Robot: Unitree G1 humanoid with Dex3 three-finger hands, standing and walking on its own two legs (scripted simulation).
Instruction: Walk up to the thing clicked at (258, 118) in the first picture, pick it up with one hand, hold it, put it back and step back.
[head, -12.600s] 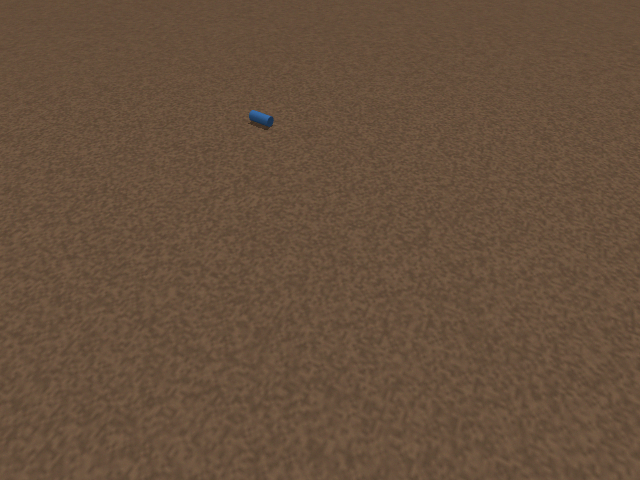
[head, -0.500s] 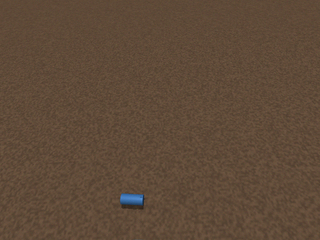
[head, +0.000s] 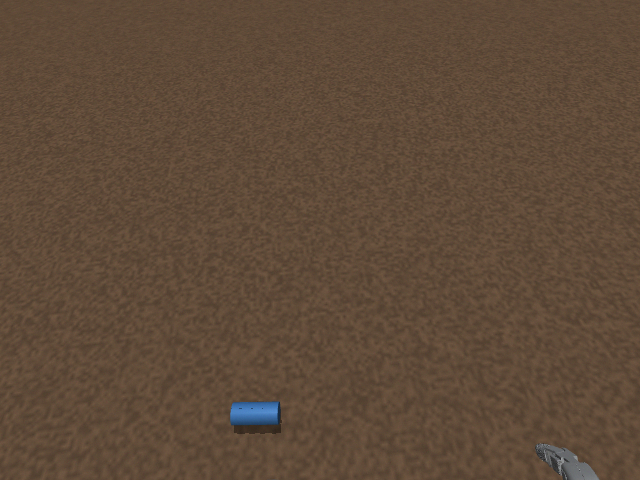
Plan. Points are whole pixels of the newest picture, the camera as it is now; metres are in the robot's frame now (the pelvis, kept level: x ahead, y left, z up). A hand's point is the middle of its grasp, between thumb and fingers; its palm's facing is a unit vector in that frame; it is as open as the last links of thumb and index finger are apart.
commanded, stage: walk up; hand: left
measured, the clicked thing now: (255, 413) +0.38 +0.25 -0.73
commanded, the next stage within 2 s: stand in 1.04 s
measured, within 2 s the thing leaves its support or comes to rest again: neither
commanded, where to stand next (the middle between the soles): +0.01 +0.00 m, yaw +1 degrees
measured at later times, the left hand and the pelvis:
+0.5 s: hand out of the picture +0.10 +0.25 -0.13, palm faces -0.01 -0.95 -0.32, open 7.4 cm; pelvis -0.01 +0.00 +0.02, yaw +0 degrees
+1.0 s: hand out of the picture +0.04 +0.26 -0.14, palm faces +0.03 -0.95 -0.32, open 7.4 cm; pelvis -0.01 +0.00 +0.03, yaw +1 degrees
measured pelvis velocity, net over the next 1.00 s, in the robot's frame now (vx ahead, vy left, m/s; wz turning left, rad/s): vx -0.01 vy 0.00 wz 0.02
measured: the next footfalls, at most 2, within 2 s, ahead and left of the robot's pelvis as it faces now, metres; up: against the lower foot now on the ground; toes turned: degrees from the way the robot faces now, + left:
none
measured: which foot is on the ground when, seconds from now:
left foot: down 0.00-1.00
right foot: down 0.00-1.00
